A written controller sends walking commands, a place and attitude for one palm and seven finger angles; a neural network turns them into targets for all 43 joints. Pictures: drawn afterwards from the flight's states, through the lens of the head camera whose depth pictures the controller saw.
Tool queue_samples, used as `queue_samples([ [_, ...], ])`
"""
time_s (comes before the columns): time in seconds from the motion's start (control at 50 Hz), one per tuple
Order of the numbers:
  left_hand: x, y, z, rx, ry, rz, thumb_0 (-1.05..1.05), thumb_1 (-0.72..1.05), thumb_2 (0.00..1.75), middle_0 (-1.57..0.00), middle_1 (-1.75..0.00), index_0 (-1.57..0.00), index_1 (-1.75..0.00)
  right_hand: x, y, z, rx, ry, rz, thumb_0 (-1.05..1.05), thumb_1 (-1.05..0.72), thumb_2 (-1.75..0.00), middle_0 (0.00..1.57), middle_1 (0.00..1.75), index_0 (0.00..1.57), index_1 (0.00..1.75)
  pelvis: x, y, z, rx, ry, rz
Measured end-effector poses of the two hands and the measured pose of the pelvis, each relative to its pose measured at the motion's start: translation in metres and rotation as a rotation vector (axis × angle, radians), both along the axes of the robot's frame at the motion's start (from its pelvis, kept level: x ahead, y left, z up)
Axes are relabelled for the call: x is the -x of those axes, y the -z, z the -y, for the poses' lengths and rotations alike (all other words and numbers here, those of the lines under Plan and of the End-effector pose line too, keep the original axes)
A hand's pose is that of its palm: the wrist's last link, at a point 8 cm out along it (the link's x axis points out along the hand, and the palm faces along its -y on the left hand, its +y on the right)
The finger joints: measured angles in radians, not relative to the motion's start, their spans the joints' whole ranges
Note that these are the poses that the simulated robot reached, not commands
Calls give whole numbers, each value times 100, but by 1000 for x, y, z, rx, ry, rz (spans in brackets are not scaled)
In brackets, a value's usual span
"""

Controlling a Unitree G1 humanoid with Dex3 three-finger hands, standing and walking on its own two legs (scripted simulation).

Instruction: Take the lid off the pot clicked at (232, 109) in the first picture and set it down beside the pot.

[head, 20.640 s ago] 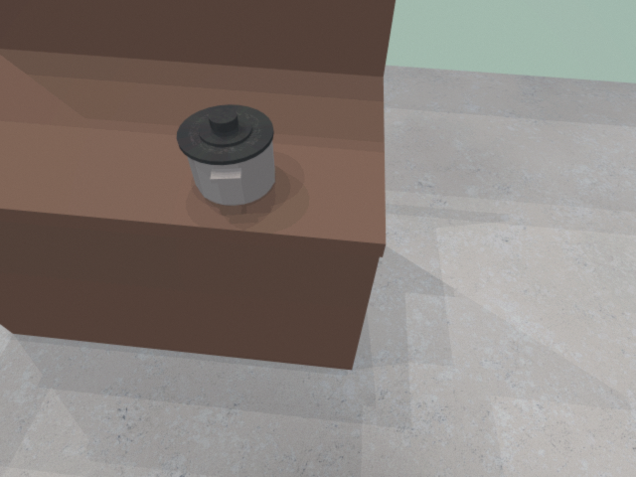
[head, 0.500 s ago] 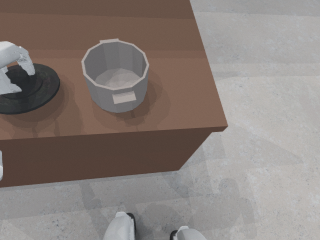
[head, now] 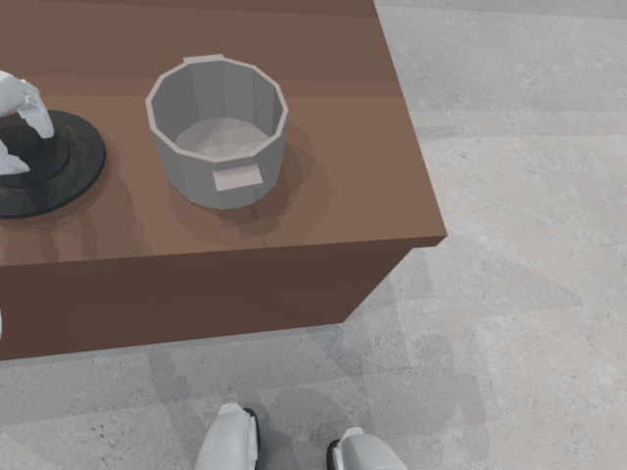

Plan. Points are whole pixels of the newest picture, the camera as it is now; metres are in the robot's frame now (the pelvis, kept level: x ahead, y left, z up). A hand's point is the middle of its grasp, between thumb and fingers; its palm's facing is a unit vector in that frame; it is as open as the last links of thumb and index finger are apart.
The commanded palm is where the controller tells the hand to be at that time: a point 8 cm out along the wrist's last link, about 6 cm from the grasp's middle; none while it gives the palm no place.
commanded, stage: lower the lid onto the table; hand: left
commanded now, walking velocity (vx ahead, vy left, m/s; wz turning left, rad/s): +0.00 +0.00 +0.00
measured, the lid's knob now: (18, 145) +0.52 +0.33 +0.02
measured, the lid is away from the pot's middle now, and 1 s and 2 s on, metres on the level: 0.24 0.25 0.25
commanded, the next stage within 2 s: open the fingers wide in 0.22 s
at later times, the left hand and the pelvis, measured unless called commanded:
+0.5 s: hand (1, 162) +0.48 +0.33 +0.04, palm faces -0.44 -0.14 -0.89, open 8.3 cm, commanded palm +0.51 +0.31 +0.09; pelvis +0.00 -0.01 -0.01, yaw +0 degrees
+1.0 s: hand out of the picture +0.47 +0.34 +0.04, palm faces -0.45 -0.15 -0.88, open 8.9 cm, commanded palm +0.51 +0.33 +0.09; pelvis +0.01 -0.03 -0.01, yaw +1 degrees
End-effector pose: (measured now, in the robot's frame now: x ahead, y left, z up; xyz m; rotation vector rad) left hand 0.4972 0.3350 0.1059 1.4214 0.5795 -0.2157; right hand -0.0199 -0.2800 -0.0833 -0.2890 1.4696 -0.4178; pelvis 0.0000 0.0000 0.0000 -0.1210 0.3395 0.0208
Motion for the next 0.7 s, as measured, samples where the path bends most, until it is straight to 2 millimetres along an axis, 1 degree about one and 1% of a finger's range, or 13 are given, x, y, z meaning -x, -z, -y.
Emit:
queue_samples([
  [0.08, -1, 3, -3, 3, -22, 6, -1, 21, 79, -64, -101, -55, -96, -2, 4, -1, -3, -2, 8, 0, -90, -90, 20, 30, 20, 30, 2, 3, 1, 1, 1, -9],
  [0.32, -2, 6, -1, -22, -36, -8, 0, 19, 79, -66, -102, -56, -99, -2, 15, -1, -16, -7, 4, 0, -90, -90, 20, 30, 20, 30, 6, 13, 5, 3, -3, -29],
  [0.42, 9, 7, 0, -31, -1, 41, -1, 22, 81, -64, -102, -53, -96, -5, 19, -2, -45, 3, 5, 0, -90, -90, 20, 30, 20, 30, 4, 12, 7, -5, 6, -29],
  [0.54, 19, 7, 0, -27, -20, 45, -2, 25, 80, -61, -102, -50, -95, -16, 21, 1, -62, -8, 9, 0, -90, -90, 20, 30, 20, 30, 3, 10, 11, -9, -3, -7],
  [0.7, 22, 7, 1, -29, -31, 41, -1, 28, 79, -59, -101, -48, -95, -34, 16, 12, -43, -32, 48, 0, -90, -90, 20, 30, 20, 30, 0, 7, 17, -14, -10, 4],
])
